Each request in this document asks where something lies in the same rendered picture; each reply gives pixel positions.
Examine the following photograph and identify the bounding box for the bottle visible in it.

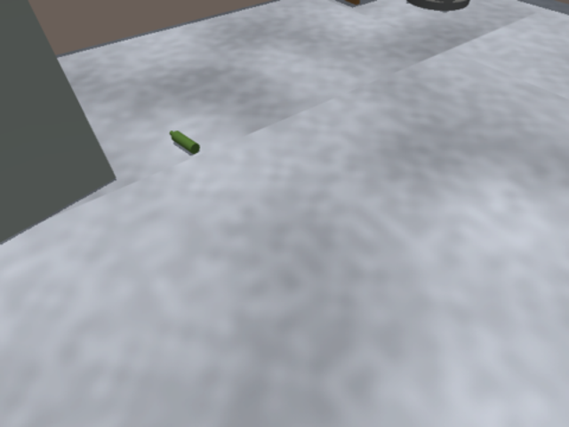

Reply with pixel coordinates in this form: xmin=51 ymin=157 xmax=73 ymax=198
xmin=170 ymin=131 xmax=200 ymax=154

